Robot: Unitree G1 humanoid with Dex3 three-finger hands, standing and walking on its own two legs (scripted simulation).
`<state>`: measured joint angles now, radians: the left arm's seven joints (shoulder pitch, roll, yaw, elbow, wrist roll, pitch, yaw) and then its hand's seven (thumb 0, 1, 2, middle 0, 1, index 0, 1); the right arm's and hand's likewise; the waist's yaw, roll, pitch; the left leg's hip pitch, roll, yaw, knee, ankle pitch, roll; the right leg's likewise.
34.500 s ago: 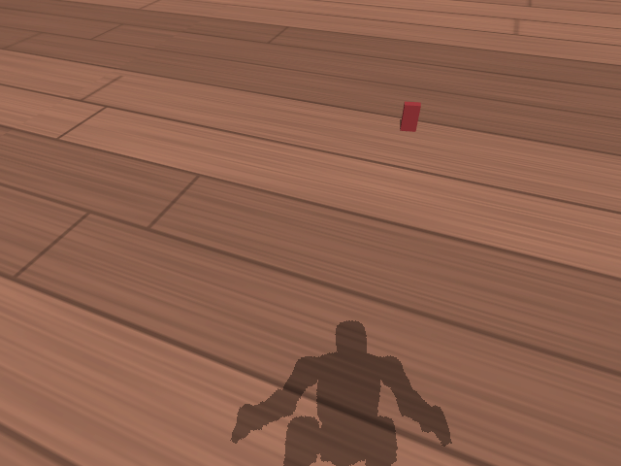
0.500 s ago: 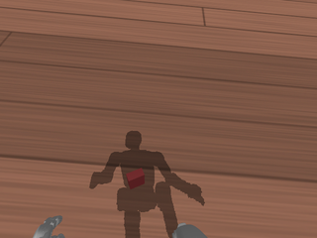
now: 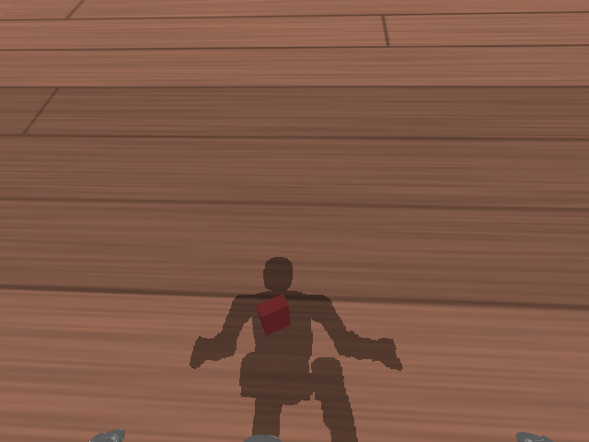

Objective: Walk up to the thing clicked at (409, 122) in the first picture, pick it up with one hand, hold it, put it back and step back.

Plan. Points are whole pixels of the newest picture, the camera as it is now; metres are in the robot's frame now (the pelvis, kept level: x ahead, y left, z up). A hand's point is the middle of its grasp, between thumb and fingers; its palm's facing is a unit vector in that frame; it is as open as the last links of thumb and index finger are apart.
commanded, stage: step back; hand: left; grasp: from the side
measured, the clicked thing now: (274, 315) +0.57 +0.13 -0.68
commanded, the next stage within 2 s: none
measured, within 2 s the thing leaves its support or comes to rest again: neither
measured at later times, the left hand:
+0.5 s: hand out of the picture -0.05 +0.28 -0.16, palm faces -0.05 -0.92 -0.39, open 7.4 cm
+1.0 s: hand out of the picture -0.17 +0.24 -0.16, palm faces +0.05 -0.93 -0.36, open 7.4 cm
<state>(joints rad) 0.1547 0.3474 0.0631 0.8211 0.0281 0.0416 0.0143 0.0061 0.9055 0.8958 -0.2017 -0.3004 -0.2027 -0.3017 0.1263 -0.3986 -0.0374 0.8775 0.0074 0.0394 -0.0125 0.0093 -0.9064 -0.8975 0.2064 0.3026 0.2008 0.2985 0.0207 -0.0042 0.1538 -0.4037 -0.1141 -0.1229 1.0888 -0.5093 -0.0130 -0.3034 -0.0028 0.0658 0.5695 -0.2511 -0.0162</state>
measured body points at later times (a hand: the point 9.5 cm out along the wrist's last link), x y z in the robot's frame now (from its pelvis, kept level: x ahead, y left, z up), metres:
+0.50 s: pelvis -0.15 +0.00 -0.01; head -0.08 +0.01 +0.43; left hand -0.05 +0.32 -0.14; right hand -0.01 -0.32 -0.10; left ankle -0.06 +0.13 -0.73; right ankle -0.19 -0.15 -0.70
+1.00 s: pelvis -0.31 -0.03 -0.02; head -0.25 -0.01 +0.43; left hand -0.18 +0.28 -0.13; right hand -0.24 -0.34 -0.13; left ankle -0.31 +0.08 -0.73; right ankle -0.22 -0.15 -0.72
